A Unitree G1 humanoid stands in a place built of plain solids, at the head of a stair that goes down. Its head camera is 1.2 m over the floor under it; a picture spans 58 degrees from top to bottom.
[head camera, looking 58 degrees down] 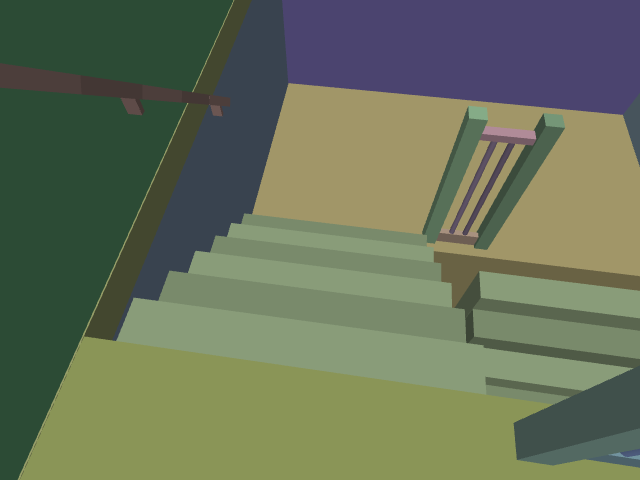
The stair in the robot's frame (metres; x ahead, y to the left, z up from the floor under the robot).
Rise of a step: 0.19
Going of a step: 0.21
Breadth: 1.20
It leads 8 degrees to the right of straight ahead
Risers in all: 7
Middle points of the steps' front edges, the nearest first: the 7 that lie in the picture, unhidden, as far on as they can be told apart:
0.34 0.09 0.00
0.54 0.06 -0.19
0.75 0.03 -0.37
0.96 0.00 -0.56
1.16 -0.03 -0.75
1.37 -0.06 -0.94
1.58 -0.09 -1.13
